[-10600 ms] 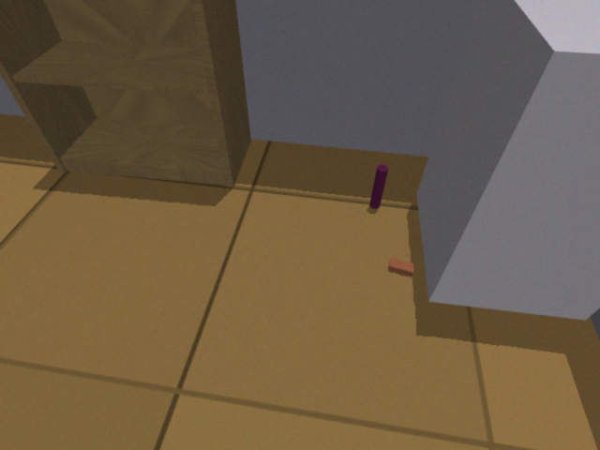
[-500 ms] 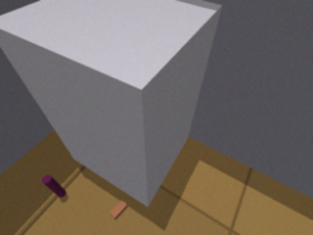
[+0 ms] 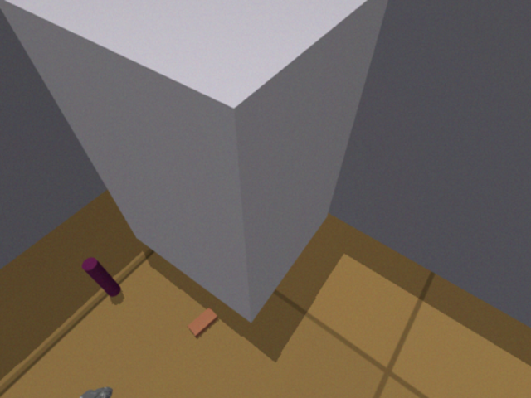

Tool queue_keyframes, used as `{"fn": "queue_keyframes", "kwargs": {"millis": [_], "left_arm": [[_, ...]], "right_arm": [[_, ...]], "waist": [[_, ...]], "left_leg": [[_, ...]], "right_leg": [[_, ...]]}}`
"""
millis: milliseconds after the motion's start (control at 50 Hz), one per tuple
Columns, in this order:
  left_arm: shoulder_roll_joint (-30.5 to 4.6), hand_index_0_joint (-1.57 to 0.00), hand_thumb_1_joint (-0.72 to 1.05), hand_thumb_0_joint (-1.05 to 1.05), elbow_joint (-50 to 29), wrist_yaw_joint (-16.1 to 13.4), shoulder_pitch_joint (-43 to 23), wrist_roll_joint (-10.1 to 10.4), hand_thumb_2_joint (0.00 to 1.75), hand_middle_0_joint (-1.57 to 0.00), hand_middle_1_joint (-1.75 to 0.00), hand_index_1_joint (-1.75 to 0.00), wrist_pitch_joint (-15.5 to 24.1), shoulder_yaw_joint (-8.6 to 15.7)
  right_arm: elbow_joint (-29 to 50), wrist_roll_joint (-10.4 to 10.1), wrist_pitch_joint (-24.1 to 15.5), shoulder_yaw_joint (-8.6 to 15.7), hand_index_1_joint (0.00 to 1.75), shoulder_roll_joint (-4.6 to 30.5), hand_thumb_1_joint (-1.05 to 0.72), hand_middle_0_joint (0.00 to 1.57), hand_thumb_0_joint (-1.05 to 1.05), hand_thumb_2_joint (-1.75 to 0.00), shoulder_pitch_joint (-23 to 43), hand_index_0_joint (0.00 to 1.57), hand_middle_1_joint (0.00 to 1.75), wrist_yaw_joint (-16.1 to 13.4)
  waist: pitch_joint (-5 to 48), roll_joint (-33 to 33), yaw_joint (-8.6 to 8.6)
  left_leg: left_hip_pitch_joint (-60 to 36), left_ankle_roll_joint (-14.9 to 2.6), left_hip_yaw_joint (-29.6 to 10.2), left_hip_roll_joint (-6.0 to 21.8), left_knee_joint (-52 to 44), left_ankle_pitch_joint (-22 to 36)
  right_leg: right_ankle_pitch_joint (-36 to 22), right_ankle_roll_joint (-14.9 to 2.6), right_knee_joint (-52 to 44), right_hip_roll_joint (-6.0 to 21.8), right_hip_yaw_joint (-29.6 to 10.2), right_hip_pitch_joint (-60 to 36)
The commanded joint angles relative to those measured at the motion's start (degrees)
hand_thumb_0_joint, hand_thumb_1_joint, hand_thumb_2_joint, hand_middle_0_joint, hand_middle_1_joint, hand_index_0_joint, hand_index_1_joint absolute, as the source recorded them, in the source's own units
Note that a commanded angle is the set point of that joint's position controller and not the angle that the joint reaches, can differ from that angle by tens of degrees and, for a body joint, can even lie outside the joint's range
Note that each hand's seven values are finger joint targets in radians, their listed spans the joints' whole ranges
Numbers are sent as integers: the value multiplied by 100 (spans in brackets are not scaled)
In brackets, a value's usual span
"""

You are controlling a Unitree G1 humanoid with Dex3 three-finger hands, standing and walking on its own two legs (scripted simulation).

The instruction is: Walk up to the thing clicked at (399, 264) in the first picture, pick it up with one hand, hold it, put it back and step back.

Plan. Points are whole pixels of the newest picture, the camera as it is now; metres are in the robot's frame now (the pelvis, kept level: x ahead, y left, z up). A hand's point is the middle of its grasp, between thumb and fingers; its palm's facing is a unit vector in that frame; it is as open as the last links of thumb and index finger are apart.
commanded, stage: walk up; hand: left
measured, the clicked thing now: (203, 322) +0.45 +0.24 -0.75
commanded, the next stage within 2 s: none
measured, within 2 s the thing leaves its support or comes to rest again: neither
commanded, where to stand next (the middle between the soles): +0.06 +0.02 m, yaw -3 degrees
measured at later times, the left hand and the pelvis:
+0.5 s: hand out of the picture +0.08 +0.26 -0.13, palm faces +0.02 -0.95 -0.32, open 7.4 cm; pelvis +0.00 +0.01 +0.02, yaw -1 degrees
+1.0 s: hand out of the picture +0.09 +0.26 -0.14, palm faces -0.02 -0.95 -0.31, open 7.4 cm; pelvis +0.00 +0.02 +0.02, yaw -2 degrees
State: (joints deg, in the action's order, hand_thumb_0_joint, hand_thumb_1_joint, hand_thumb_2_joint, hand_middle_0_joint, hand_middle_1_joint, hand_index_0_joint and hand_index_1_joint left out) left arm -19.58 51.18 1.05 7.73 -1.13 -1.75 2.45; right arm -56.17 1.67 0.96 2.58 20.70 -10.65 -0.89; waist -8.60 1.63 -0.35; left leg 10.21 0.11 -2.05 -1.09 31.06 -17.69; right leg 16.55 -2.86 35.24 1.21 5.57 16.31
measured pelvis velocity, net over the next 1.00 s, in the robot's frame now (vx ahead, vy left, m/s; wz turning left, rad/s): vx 0.00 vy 0.02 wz -0.03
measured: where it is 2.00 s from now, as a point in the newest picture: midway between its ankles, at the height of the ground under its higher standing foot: outside the picture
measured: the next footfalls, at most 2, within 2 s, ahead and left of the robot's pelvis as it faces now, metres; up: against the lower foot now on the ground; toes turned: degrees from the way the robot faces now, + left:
right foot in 1.74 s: -0.05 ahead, -0.12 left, +0.00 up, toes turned -4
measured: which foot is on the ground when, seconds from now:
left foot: down 0.00-1.00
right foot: down 0.00-1.00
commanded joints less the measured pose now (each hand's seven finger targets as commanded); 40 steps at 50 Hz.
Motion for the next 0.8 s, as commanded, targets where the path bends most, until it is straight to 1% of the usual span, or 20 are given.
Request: {"fn": "queue_keyframes", "kwargs": {"millis": [0, 20, 40, 60, 80, 100, 120, 160, 220, 240, 280, 300, 340, 380, 420, 540, 620, 660, 740, 780], "left_arm": [[-1169, -20, 90, 0, -71, -74, -3, 66, 90, -20, -30, -30, 87, 326], [-1165, -20, 90, 0, -48, -57, -26, 49, 90, -20, -30, -30, 136, 302], [-1166, -20, 90, 0, 11, -40, -74, 38, 90, -20, -30, -30, 182, 306], [-1245, -20, 90, 0, 61, -38, -132, 33, 90, -20, -30, -30, 224, 318], [-1251, -20, 90, 0, 109, -38, -189, 46, 90, -20, -30, -30, 251, 283], [-1275, -20, 90, 0, 155, -37, -238, 43, 90, -20, -30, -30, 264, 276], [-1253, -20, 90, 0, 201, -32, -302, 42, 90, -20, -30, -30, 279, 270], [-1209, -20, 90, 0, 325, -40, -304, 51, 90, -20, -30, -30, 303, 250], [-1188, -20, 90, 0, 504, -43, -325, 49, 90, -20, -30, -30, 332, 239], [-1178, -20, 90, 0, 558, -44, -321, 61, 90, -20, -30, -30, 334, 237], [-1178, -20, 90, 0, 608, -41, -369, 66, 90, -20, -30, -30, 337, 233], [-1161, -20, 90, 0, 635, -41, -348, 69, 90, -20, -30, -30, 336, 230], [-1158, -20, 90, 0, 697, -46, -347, 65, 90, -20, -30, -30, 340, 223], [-1157, -20, 90, 0, 728, -48, -403, 67, 90, -20, -30, -30, 347, 211], [-1167, -20, 90, 0, 772, -50, -415, 76, 90, -20, -30, -30, 334, 207], [-1162, -20, 90, 0, 858, -52, -425, 73, 90, -20, -30, -30, 336, 187], [-1155, -20, 90, 0, 903, -60, -433, 76, 90, -20, -30, -30, 331, 179], [-1137, -20, 90, 0, 936, -64, -414, 81, 90, -20, -30, -30, 322, 171], [-1148, -20, 90, 0, 966, -71, -430, 69, 90, -20, -30, -30, 322, 166], [-1155, -20, 90, 0, 960, -72, -459, 62, 90, -20, -30, -30, 330, 164]], "right_arm": [[561, -52, -310, 276, 30, 1625, -90, 20, 0, -90, 665, 20, 30, -16], [518, -61, -301, 189, 30, 1397, -90, 20, 0, -90, 641, 20, 30, 1], [481, -92, -279, 139, 30, 1251, -90, 20, 0, -90, 581, 20, 30, 1], [467, -109, -261, 117, 30, 1188, -90, 20, 0, -90, 484, 20, 30, 4], [393, -128, -256, 90, 30, 1137, -90, 20, 0, -90, 379, 20, 30, 10], [327, -116, -244, 73, 30, 1114, -90, 20, 0, -90, 361, 20, 30, 18], [264, -107, -241, 54, 30, 1105, -90, 20, 0, -90, 300, 20, 30, 27], [202, -113, -267, 39, 30, 1098, -90, 20, 0, -90, 294, 20, 30, 31], [131, -138, -304, 18, 30, 1105, -90, 20, 0, -90, 333, 20, 30, 24], [107, -144, -303, 2, 30, 1092, -90, 20, 0, -90, 365, 20, 30, 26], [52, -141, -303, -12, 30, 1100, -90, 20, 0, -90, 364, 20, 30, 20], [33, -130, -302, -16, 30, 1086, -90, 20, 0, -90, 407, 20, 30, 22], [-4, -132, -304, -8, 30, 1125, -90, 20, 0, -90, 462, 20, 30, 19], [-48, -125, -307, -23, 30, 1102, -90, 20, 0, -90, 486, 20, 30, 21], [-85, -113, -305, -24, 30, 1101, -90, 20, 0, -90, 541, 20, 30, 20], [-187, -114, -326, -23, 30, 1131, -90, 20, 0, -90, 581, 20, 30, 15], [-228, -113, -328, -22, 30, 1125, -90, 20, 0, -90, 568, 20, 30, 14], [-252, -111, -327, -24, 30, 1110, -90, 20, 0, -90, 600, 20, 30, 16], [-293, -109, -323, -10, 30, 1122, -90, 20, 0, -90, 584, 20, 30, 13], [-310, -113, -325, -14, 30, 1126, -90, 20, 0, -90, 548, 20, 30, 14]], "waist": [[831, -811, -196], [823, -626, -227], [803, -591, -172], [793, -583, -93], [808, -549, -36], [753, -488, -21], [705, -377, -13], [794, -206, -15], [868, -109, -10], [808, -88, -43], [854, -54, -23], [849, -97, -49], [975, -102, -47], [961, -77, -46], [849, -153, -65], [1020, -237, -56], [983, -207, -46], [881, -242, -59], [938, -183, -38], [987, -176, -22]], "left_leg": [[804, -1063, -1541, 1641, -1139, 890], [658, -768, -1033, 1290, -1029, 927], [551, -467, -735, 956, -942, 859], [500, -296, -632, 788, -909, 796], [462, -237, -597, 676, -1049, 282], [307, -233, -570, 631, -1135, -11], [205, -250, -564, 646, -1131, 59], [-21, -276, -535, 695, -1077, 605], [-63, -265, -539, 768, -1181, 950], [-70, -251, -529, 748, -1228, 925], [-92, -240, -497, 747, -1273, 920], [-132, -230, -486, 751, -1303, 934], [-202, -233, -487, 790, -1324, 1070], [-146, -221, -479, 791, -1395, 1044], [-98, -205, -495, 795, -1477, 994], [-133, -207, -492, 861, -1591, 1145], [-119, -197, -483, 866, -1641, 1122], [-44, -199, -499, 853, -1706, 979], [-97, -213, -484, 857, -1690, 978], [-92, -206, -474, 861, -1685, 1015]], "right_leg": [[612, 162, -342, 153, -714, -1160], [270, 108, -875, 227, -740, -1176], [-442, 67, -1236, 363, -844, -1218], [-886, -17, -1396, 487, -999, -1246], [-609, -77, -1592, 616, -1180, -1117], [-224, -123, -1718, 714, -1285, -924], [-96, -96, -1810, 718, -1324, -836], [-399, -71, -1905, 670, -1289, -823], [-927, -8, -1929, 632, -1153, -1034], [-895, 32, -1971, 625, -1163, -995], [-846, 45, -2031, 639, -1178, -1052], [-789, 56, -2054, 637, -1165, -1033], [-999, 55, -2038, 632, -1119, -1144], [-1074, 73, -2063, 646, -1129, -1196], [-973, 92, -2088, 630, -1109, -1149], [-1324, 100, -2001, 643, -1061, -1364], [-1343, 114, -2006, 637, -1046, -1373], [-1209, 135, -2032, 617, -1048, -1319], [-1157, 126, -2052, 608, -1072, -1311], [-1263, 128, -2047, 637, -1074, -1401]]}}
